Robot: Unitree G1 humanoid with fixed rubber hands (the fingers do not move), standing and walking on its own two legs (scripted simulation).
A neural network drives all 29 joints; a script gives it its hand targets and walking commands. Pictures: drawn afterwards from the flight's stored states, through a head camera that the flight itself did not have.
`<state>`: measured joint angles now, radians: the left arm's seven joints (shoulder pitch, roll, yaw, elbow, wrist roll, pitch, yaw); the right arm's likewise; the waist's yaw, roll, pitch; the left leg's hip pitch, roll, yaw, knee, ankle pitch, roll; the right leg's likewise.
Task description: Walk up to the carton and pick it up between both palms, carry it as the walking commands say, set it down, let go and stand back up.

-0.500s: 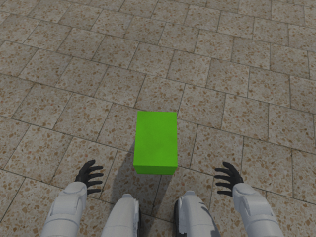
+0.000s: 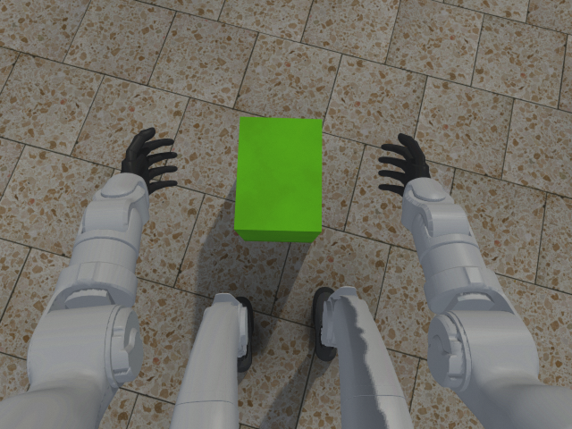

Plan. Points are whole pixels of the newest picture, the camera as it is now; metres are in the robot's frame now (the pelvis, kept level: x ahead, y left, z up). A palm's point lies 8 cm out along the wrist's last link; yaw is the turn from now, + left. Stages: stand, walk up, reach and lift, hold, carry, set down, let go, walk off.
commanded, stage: reach and lift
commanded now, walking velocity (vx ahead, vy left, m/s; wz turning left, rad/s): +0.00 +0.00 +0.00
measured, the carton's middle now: (279, 186) +0.53 +0.00 -0.54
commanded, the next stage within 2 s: none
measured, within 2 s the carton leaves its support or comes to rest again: neither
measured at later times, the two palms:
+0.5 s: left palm (151, 117) +0.54 +0.21 -0.12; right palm (400, 121) +0.52 -0.19 -0.13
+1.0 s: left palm (178, 156) +0.53 +0.21 -0.27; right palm (375, 157) +0.52 -0.19 -0.27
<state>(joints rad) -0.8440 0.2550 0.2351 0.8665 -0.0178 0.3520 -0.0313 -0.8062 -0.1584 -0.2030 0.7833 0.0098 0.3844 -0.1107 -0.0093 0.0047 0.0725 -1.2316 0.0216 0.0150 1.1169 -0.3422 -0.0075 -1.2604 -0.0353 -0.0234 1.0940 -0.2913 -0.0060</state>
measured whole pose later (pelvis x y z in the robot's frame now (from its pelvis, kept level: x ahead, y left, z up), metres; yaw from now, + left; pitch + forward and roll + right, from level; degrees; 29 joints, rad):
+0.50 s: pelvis +0.03 +0.01 -0.02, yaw +0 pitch +47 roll +0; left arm -1.05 0.25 0.32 0.87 0.03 0.09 -0.01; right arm -1.02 -0.20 -0.33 0.82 -0.04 0.10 -0.03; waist -0.01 0.00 -0.10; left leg -1.58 0.01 0.02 1.12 -0.35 0.00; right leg -1.60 -0.04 -0.02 1.08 -0.29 0.01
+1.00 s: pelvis +0.00 +0.01 -0.15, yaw +0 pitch +48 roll +0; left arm -1.17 0.32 0.22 0.90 -0.08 0.12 0.05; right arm -1.14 -0.26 -0.27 0.87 0.08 0.12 -0.09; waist -0.01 -0.01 -0.04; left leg -2.02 0.02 0.00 1.68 -0.50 0.00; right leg -2.04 -0.04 -0.01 1.64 -0.44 0.00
